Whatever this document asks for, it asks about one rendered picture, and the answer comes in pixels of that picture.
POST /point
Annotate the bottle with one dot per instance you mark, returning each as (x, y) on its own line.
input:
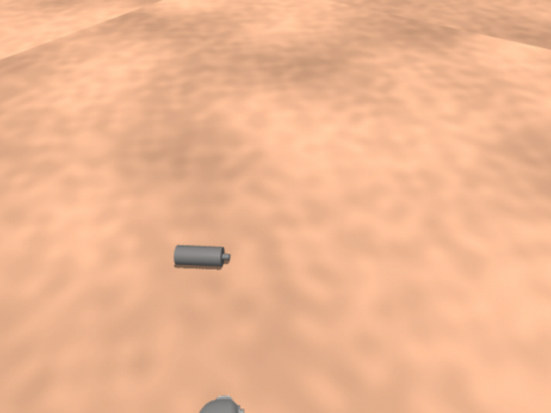
(200, 255)

